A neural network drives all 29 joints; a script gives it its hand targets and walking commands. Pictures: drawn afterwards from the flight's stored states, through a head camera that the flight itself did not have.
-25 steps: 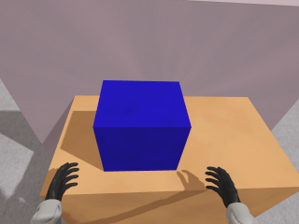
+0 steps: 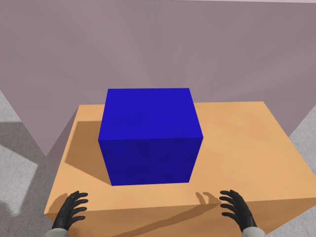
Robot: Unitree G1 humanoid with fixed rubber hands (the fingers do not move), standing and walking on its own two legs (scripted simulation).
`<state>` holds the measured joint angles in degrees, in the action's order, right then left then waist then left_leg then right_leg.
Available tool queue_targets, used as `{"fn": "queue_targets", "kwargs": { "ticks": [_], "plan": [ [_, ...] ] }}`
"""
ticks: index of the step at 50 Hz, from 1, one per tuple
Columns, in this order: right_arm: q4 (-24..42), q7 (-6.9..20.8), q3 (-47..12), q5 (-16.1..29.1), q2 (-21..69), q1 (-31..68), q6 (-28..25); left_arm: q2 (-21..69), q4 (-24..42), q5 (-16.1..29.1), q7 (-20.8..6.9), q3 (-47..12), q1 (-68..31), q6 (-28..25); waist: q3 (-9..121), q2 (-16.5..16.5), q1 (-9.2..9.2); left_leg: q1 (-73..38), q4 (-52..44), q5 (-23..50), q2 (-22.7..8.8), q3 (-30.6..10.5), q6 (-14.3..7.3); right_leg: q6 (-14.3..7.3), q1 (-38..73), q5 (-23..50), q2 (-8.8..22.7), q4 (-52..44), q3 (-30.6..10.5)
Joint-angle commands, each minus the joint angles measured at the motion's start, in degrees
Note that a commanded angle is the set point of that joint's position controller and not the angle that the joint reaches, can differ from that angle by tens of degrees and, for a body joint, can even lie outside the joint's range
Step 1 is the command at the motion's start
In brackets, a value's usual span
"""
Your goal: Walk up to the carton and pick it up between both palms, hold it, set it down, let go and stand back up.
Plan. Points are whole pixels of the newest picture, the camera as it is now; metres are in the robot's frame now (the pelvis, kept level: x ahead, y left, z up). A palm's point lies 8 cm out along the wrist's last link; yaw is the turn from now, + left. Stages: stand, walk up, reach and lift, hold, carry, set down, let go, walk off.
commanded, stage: set down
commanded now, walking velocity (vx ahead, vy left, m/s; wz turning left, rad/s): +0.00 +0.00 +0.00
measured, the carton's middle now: (149, 137) +0.43 +0.02 -0.01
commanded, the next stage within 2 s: let go in 0.18 s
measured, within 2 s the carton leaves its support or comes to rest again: neither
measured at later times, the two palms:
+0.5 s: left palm (61, 225) +0.19 +0.23 -0.05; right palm out of the picture +0.14 -0.22 -0.07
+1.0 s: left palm out of the picture +0.16 +0.25 -0.06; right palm out of the picture +0.09 -0.27 -0.08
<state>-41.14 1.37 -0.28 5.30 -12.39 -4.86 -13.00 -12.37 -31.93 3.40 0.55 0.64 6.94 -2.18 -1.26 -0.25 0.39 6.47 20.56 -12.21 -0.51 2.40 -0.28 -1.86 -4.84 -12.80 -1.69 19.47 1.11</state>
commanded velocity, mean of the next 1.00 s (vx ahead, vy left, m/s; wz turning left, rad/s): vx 0.00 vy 0.00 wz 0.00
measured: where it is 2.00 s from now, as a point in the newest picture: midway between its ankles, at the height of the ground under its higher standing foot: outside the picture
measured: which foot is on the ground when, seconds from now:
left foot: down 0.00-1.00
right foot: down 0.00-1.00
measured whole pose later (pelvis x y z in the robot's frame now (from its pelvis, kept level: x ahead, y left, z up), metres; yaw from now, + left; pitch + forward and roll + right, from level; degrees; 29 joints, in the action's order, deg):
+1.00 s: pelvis -0.02 +0.00 +0.00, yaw -1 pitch -2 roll +0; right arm -39.8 -0.5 1.9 -0.2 -15.8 -14.7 -2.1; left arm -15.8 -34.3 -1.1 -0.3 0.6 9.6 -2.5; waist 0.5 -0.8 -0.9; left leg 9.5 25.0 -13.2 -0.8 2.6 -0.5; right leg -1.6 -8.0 -13.3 -1.8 23.7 0.9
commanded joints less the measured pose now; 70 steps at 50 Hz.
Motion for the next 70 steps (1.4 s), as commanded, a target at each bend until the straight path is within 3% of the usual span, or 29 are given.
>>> {"fn": "queue_targets", "kwargs": {
  "ticks": [1, 7, 13, 17, 21, 24, 32, 34, 35, 36, 39, 43, 46, 51, 53, 57, 63, 70],
  "plan": [
    [2.4, -1.7, -2.1, 0.3, -4.4, -3.2, -1.3, -4.2, 1.4, -3.1, -2.4, 4.6, 3.4, 1.7, 5.1, -2.7, 1.51, -8.8, 0.3, 20.2, 1.4, -0.3, 0.9, 1.9, 1.1, 22.3, 1.9, -3.2, -2.0],
    [5.1, -1.5, 1.1, -2.9, -6.3, -1.7, -2.1, -2.9, 2.4, -2.8, -2.5, 2.1, 2.7, 4.2, 1.9, -2.3, 0.53, -8.7, 0.2, 17.4, 0.6, 0.2, 1.7, 0.6, -4.0, 14.1, 0.6, -4.4, -0.1],
    [3.5, -0.4, 1.2, -3.6, -5.4, -1.9, 1.8, -1.5, 0.7, -4.7, -2.4, 1.5, 2.5, 9.1, -4.1, 0.4, 1.09, -9.1, -1.0, 13.8, 0.0, 0.2, 1.9, -1.1, -6.9, 4.6, 0.6, -6.3, 0.2],
    [4.3, 0.0, 1.6, -4.2, -4.9, -2.0, 3.8, -1.2, -0.5, -4.5, -2.1, 0.7, 1.6, 11.3, -4.1, -0.3, 0.74, -8.5, -1.9, 8.6, -0.3, 0.5, 1.2, -1.0, -7.3, 0.9, 0.9, -6.2, 0.1],
    [5.8, 0.1, 2.3, -5.0, -4.8, -2.6, 4.3, -1.1, 0.8, -3.8, -1.9, -0.3, 1.3, 11.7, -2.2, -1.6, 0.35, -8.4, -1.5, 8.4, -0.5, 0.6, 0.9, -0.6, -6.6, 2.0, 0.9, -5.3, 0.2],
    [5.7, 0.4, 2.8, -5.1, -5.3, -2.9, 4.4, -1.4, 1.6, -4.0, -1.5, -0.1, 1.2, 11.5, -1.3, -0.7, 0.27, -8.6, -1.3, 9.1, -0.4, 0.5, 1.4, -0.8, -6.4, 2.5, 0.8, -5.0, 0.2],
    [8.4, -0.1, 2.9, -5.9, -5.7, -2.8, 3.9, -2.1, 0.9, -3.0, -2.1, -0.1, 0.8, 10.4, -0.9, -4.1, 0.49, -8.5, -0.4, 10.1, 0.0, 0.9, 0.8, 0.4, -6.5, 6.4, 1.2, -4.6, -0.4],
    [8.1, 0.0, 2.8, -5.4, -5.6, -2.7, 4.1, -1.8, 1.0, -3.2, -2.2, -0.4, 0.7, 10.5, -2.5, -2.6, 0.57, -8.2, -0.9, 9.4, 0.0, 0.8, 1.0, 0.1, -7.1, 5.1, 1.2, -4.8, -0.4],
    [5.3, -2.0, 3.9, -5.6, -9.1, -8.2, 7.3, -8.7, 1.2, -4.5, -0.7, 2.8, 1.1, 4.8, 0.2, -0.1, 0.52, 1.7, 3.3, 15.1, -4.5, -4.4, -0.3, 1.6, -4.3, 13.3, 5.7, 0.0, -5.8],
    [5.4, -2.7, 3.8, -5.3, -8.9, -8.5, 8.6, -9.9, 1.0, -4.3, -0.4, 3.2, 1.8, 3.0, 0.0, -0.9, 0.14, 3.6, 2.2, 10.3, -5.4, -4.9, -0.7, 1.5, -3.6, 13.1, 7.0, 0.2, -7.2],
    [5.9, -2.9, 3.6, -5.6, -8.7, -7.7, 9.6, -9.2, 0.8, -4.6, -0.4, 3.1, 1.1, 0.5, 1.9, -2.5, -0.22, 1.9, 1.7, 10.7, -6.0, -6.3, -0.8, 1.3, -3.9, 14.6, 7.5, 0.4, -7.6],
    [5.3, -2.3, 3.5, -5.5, -8.8, -7.9, 9.8, -9.1, 0.3, -4.7, -0.5, 2.4, 2.1, -0.4, 5.3, -0.1, -0.43, 1.6, 2.3, 12.2, -5.9, -6.5, -1.0, 0.8, -1.9, 16.3, 7.5, 1.6, -7.6],
    [5.6, -1.9, 3.5, -5.5, -9.0, -8.0, 10.1, -9.8, 0.2, -4.7, -0.5, 2.2, 2.6, -0.5, 4.5, -0.7, -0.43, 2.4, 2.2, 10.4, -5.7, -6.9, -0.9, 0.9, -2.4, 14.6, 7.5, 1.8, -7.2],
    [5.2, -1.5, 3.3, -5.3, -9.4, -9.5, 10.3, -10.3, -0.1, -4.5, -0.5, 1.7, 3.2, -0.2, 0.7, 1.3, -0.59, 6.3, 1.2, 5.3, -5.7, -7.2, -1.0, 0.9, -3.9, 8.3, 7.4, 0.8, -7.5],
    [5.3, -1.4, 3.3, -5.4, -9.6, -9.8, 10.4, -10.3, -0.5, -4.4, -0.5, 1.6, 3.4, -0.2, 0.0, 0.0, -0.67, 6.2, 1.2, 3.9, -5.7, -7.3, -0.9, 0.7, -4.9, 6.8, 7.4, 0.3, -7.5],
    [5.1, -1.3, 3.2, -5.5, -10.1, -10.5, 10.4, -10.7, -1.4, -4.4, -0.5, 1.5, 4.6, -0.4, 0.0, 1.5, -0.74, 6.5, 1.2, 1.4, -5.6, -7.5, -0.9, 0.7, -5.8, 3.5, 7.3, -0.1, -7.7],
    [4.6, -1.2, 2.8, -5.7, -10.2, -11.8, 10.5, -11.1, -2.8, -4.2, -0.4, 1.1, 6.9, -0.3, 0.0, -0.3, -0.56, 7.2, 0.8, -3.2, -5.4, -8.2, -0.9, 1.0, -7.3, -1.7, 6.8, 0.1, -7.3],
    [4.9, -1.1, 2.7, -5.8, -10.4, -12.1, 10.7, -11.0, -3.9, -4.2, -0.4, 0.7, 9.2, -0.1, -2.1, 0.7, -0.39, 10.0, -0.2, -8.9, -5.3, -9.1, -1.0, 1.3, -9.6, -6.2, 6.6, 0.5, -7.4]
  ]
}}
